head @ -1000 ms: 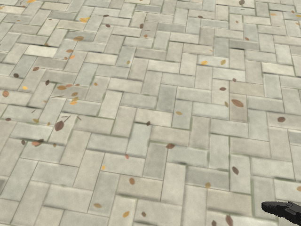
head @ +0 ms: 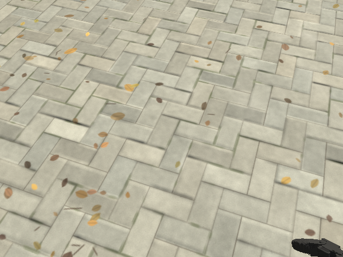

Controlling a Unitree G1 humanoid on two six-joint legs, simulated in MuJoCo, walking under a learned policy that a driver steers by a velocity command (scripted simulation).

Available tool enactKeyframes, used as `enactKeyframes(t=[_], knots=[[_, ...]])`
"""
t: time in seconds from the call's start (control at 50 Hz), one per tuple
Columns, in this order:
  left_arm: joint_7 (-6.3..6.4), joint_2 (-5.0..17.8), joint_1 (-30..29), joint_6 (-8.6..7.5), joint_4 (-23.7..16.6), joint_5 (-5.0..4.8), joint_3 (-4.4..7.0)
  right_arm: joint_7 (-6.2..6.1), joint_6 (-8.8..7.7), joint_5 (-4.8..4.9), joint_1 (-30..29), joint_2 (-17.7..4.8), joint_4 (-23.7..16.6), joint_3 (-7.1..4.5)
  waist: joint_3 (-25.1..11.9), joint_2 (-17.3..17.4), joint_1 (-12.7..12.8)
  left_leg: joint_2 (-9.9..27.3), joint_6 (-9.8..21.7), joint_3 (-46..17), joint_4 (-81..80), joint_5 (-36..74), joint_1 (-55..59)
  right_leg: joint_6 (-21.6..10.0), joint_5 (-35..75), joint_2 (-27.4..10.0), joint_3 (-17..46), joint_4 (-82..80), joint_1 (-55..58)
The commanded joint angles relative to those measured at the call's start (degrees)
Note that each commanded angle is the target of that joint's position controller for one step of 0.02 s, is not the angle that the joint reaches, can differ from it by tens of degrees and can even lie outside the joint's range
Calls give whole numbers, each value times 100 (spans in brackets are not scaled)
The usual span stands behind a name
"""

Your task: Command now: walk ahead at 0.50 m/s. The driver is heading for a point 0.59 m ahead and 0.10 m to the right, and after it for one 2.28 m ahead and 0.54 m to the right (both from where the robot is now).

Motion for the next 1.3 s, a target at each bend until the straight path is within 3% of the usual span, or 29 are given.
enactKeyframes(t=[0.02, 0.04, 0.06, 0.08, 0.1, 0.12, 0.18, 0.26, 0.38, 0.5, 0.54, 0.58, 0.6, 0.62, 0.64, 0.66, 0.7, 0.72, 0.8, 0.9, 1.0, 1.06, 1.08, 1.1, 1.12, 1.14, 1.18, 1.24, 1.3], knots=[[74, 1093, -74, 46, -190, -29, 270, 34, -127, -15, 67, -717, -370, -245, -92, -674, -511, -233, 267, 198, -306, -414, 689, -751, 3734, -1614, 667, 526, 90], [88, 992, -114, 70, -204, -11, 228, -6, -122, -41, 857, -952, -122, -377, -608, -577, -899, -347, 439, 314, -394, -320, 1843, -605, 4312, -1338, 436, 1455, -142], [105, 722, -120, 57, -342, 110, 104, -70, -102, -100, 1884, -1336, 82, -502, -1455, -147, -1298, 470, 793, -542, -111, -69, 3565, -393, 3244, -1043, 202, 3041, -1161], [57, 71, 591, -67, -468, 126, -101, -75, -64, -115, 2242, -1846, 196, -612, -2180, 1327, -988, 1788, 1738, -3202, -520, -1180, 5594, 10, -139, -4, 73, 5175, -3561], [20, 508, 315, -182, -379, 36, -13, -71, -47, -31, 2339, -1300, 188, -473, -2279, 1126, -1218, 1844, 1731, -4017, -1108, -1948, 5609, -24, -1447, -88, 821, 5870, -4292], [-19, 846, -218, -255, -567, -103, 88, -85, -52, -25, 1933, -1097, 162, -384, -1373, 797, -1181, 1658, 1481, -3208, -1239, -1970, 4914, -91, -1069, -391, 783, 6030, -4708], [0, 712, -604, -208, -649, 40, 113, -63, -79, -133, 1074, -715, 88, -254, -401, 308, -653, 1077, 1261, -1800, -1715, -629, 2936, -28, 23, -978, 594, 5212, -4054], [36, 409, -600, -9, -642, 92, 57, -74, -188, -82, 1024, -850, 264, -305, -150, 261, -439, 926, 1386, -1078, -2216, 16, 2246, 203, 565, -1058, 492, 4502, -3842], [-67, 225, -1566, -38, -856, 27, -11, -182, -171, -119, 1319, -1039, 576, -345, 134, 131, -812, 772, 1031, 36, -2423, 121, 2499, 180, 2373, -870, 371, 2658, -3834], [-242, 261, -2235, -39, -1272, 13, -2, -226, -8, -34, 1636, -1138, 911, -402, 342, 99, -1007, 1196, 814, 382, -1992, 598, 3741, -140, 1842, -682, 248, 1969, -4206], [-297, 372, -2061, -34, -1338, 39, 56, -276, 78, -13, 1498, -1256, 896, -441, 161, 230, -828, 1218, 663, 566, -1409, 2097, 3971, -323, 1249, -454, -44, 1929, -3808], [-277, 717, -909, -7, -1105, 45, 282, -360, 191, -13, 1336, -1320, 825, -455, -557, 235, -176, 959, 402, 938, 241, 3717, 3729, -594, 1192, 32, -401, 1697, -2177], [-196, 1140, 67, 26, -896, 24, 475, -413, 184, -90, 1416, -1179, 716, -384, -1133, -157, 210, 723, 177, 1021, 1791, 2713, 2569, -892, 1406, -332, 394, 1681, -464], [-148, 1784, 310, 38, -882, -25, 612, -312, 23, -250, 1977, -454, 448, -128, -1731, -1635, -197, -391, -237, 857, 3997, -1603, -104, -1962, 571, -1779, 3448, 1311, 1715], [-143, 1327, 434, 12, -980, -33, 468, -212, -202, -147, 1623, -719, 486, -151, -2320, -1265, 62, -630, -200, -334, 4778, -3261, -940, -2169, 55, -2141, 4889, 460, 2230], [-128, 1067, 255, -15, -978, 30, 384, -133, -341, 76, 1113, -1021, 311, -236, -1596, -1000, 148, -301, -67, -512, 4850, -2866, -1399, -1877, 272, -1976, 4070, 371, 1772], [-105, 821, -414, -29, -1116, 55, 315, -181, -425, -50, 709, -954, 214, -223, -665, -194, -226, 114, -21, -385, 3927, -2133, -1034, -1593, 1349, -1540, 2858, 274, 139], [-87, 684, -638, -36, -1211, 115, 263, -204, -369, -115, 771, -1002, 210, -270, -551, -323, -443, 247, -55, -416, 3608, -1952, -593, -1550, 1860, -1396, 2549, 154, -431], [21, 809, -677, -44, -1282, 64, 313, -230, -148, -184, 774, -740, 134, -237, -304, -434, -638, 194, -392, -244, 2590, -1500, -223, -1604, 2478, -1120, 1978, -163, -1393], [147, 913, -296, 29, -1149, 10, 357, -163, -183, -128, -241, -502, -108, -129, -130, -607, -247, -179, -515, -155, 500, 390, 342, -1170, 1737, -731, 1550, -100, -1764], [146, 808, 109, 56, -899, 10, 327, -44, -288, -70, -542, -734, -225, -194, -43, -716, -121, -195, -242, -281, -177, 270, 466, -1031, 1443, -1163, 2050, 366, -945], [138, 761, -8, 109, -885, 44, 312, -68, -341, -100, 151, -936, -57, -315, -234, -836, -526, -331, 120, -30, -537, -284, 1358, -831, 2529, -1067, 2079, 1123, -681], [124, 553, -48, 104, -945, 80, 225, -97, -367, -169, 855, -1142, 60, -398, -845, -660, -857, 90, 417, -383, -377, -186, 2511, -662, 2682, -768, 1807, 2159, -980], [131, 270, 426, 52, -1036, 66, 120, -112, -354, -233, 1656, -1617, 173, -528, -1733, 365, -928, 1184, 1153, -2103, -317, -521, 4577, -261, 1462, -66, 1178, 4029, -2580], [133, 197, 809, -15, -1018, 3, 62, -33, -276, -100, 2109, -1586, 437, -559, -1979, 1619, -905, 1836, 1628, -4124, -1129, -1956, 5317, -30, -1440, 308, 1017, 5324, -3976], [121, 680, 334, -35, -1018, -62, 165, -28, -258, 26, 1962, -1140, 408, -429, -1260, 933, -1035, 1747, 1425, -4018, -1344, -2983, 4878, -63, -1262, -14, 1276, 5834, -4591], [109, 746, -570, -56, -1224, 30, 185, -49, -178, -75, 1296, -854, 300, -310, -229, 205, -923, 1314, 1172, -2686, -1586, -2184, 3466, -77, -379, -458, 851, 5551, -4594], [63, 465, -485, -45, -1197, 64, 176, -62, -188, -136, 1068, -648, 333, -224, -114, 458, -610, 881, 1133, -1804, -1925, -953, 2658, -14, 134, -782, 684, 4846, -3976], [98, 239, -707, -16, -1282, 150, 107, -106, -198, -112, 1055, -868, 462, -266, -64, 323, -531, 840, 1232, -1018, -1867, 1797, 2418, 218, 386, -745, 446, 4008, -3810]])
